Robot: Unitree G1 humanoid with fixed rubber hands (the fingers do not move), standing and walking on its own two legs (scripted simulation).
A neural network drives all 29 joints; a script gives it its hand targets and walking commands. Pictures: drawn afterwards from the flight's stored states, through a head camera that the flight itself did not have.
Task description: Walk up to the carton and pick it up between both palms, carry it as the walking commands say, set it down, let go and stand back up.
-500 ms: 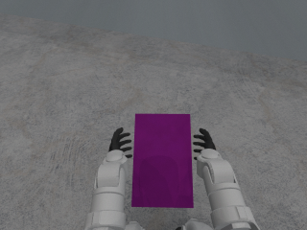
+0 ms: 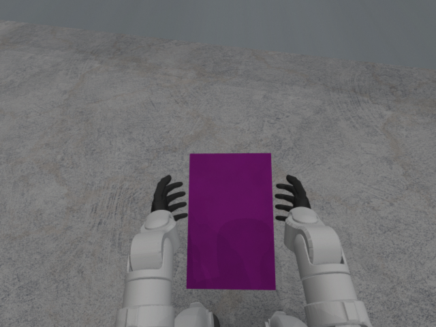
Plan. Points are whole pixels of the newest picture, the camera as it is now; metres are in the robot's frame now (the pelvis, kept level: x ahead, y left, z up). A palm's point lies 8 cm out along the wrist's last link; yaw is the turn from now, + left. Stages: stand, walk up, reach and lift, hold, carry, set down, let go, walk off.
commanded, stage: carry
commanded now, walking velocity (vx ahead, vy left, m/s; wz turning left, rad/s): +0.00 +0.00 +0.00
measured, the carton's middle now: (230, 217) +0.37 +0.02 -0.08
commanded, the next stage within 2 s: none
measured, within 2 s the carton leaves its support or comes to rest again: neither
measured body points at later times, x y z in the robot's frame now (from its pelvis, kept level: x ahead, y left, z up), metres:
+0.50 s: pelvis -0.06 +0.00 +0.01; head -0.08 -0.01 +0.46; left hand +0.25 +0.12 +0.05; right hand +0.24 -0.14 +0.05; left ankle +0.07 +0.11 -0.69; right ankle +0.06 -0.08 -0.68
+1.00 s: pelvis -0.14 -0.02 +0.02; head -0.16 -0.03 +0.47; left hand +0.15 +0.11 +0.05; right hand +0.16 -0.15 +0.06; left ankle -0.07 +0.08 -0.69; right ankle -0.04 -0.10 -0.69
